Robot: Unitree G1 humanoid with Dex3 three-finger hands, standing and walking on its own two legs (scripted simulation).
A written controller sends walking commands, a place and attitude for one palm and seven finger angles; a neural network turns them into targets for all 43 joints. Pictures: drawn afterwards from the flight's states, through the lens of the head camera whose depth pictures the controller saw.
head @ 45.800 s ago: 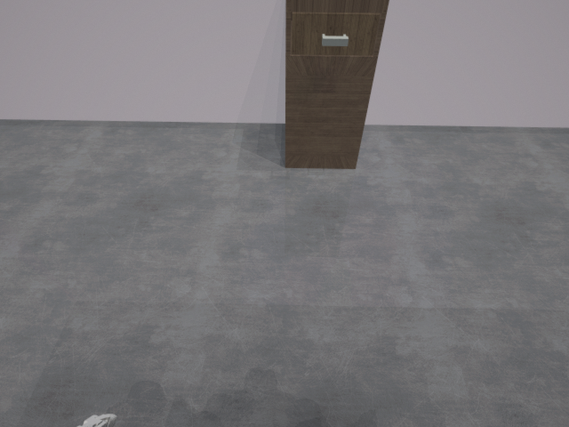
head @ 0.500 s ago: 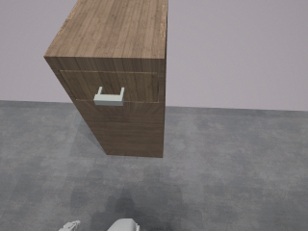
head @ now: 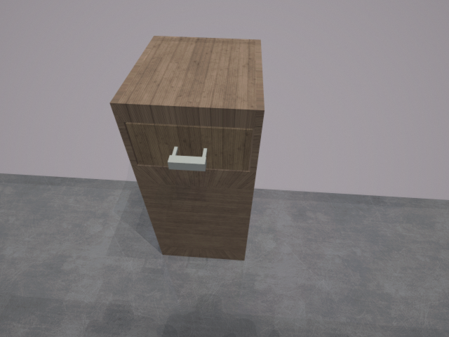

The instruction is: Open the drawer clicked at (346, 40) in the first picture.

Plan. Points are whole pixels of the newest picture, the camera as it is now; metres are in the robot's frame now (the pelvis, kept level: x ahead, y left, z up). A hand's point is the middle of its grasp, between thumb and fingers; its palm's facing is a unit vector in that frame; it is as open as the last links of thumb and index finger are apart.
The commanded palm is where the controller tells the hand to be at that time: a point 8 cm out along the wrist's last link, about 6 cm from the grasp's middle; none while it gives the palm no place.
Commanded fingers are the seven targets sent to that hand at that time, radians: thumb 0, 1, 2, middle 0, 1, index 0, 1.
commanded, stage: come to a stop and stand still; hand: left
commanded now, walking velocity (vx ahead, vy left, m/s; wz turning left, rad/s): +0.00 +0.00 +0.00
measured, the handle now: (188, 157) +0.58 +0.15 -0.06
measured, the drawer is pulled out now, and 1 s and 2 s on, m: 0.00 0.00 0.00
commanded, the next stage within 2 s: look again from close up in 0.28 s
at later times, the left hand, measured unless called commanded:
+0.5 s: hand out of the picture -0.02 +0.15 -0.17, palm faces +0.01 -0.99 -0.16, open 7.4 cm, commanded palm none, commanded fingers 0.00 0.90 0.90 -0.20 -0.30 -0.20 -0.30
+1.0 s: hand out of the picture +0.04 +0.14 -0.16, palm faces -0.06 -0.96 -0.26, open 7.3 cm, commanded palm +0.13 +0.18 -0.06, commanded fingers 0.00 0.81 0.86 -0.21 -0.36 -0.21 -0.36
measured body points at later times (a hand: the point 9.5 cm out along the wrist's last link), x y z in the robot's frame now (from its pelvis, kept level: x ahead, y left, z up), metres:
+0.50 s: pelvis +0.00 -0.01 +0.01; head +0.01 -0.01 +0.46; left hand -0.02 +0.20 -0.15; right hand -0.01 -0.23 -0.15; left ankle +0.02 +0.08 -0.73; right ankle +0.00 -0.14 -0.73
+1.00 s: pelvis +0.03 -0.03 +0.01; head +0.04 -0.04 +0.45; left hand +0.05 +0.19 -0.14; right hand +0.04 -0.26 -0.15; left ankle +0.02 +0.08 -0.73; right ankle +0.01 -0.14 -0.73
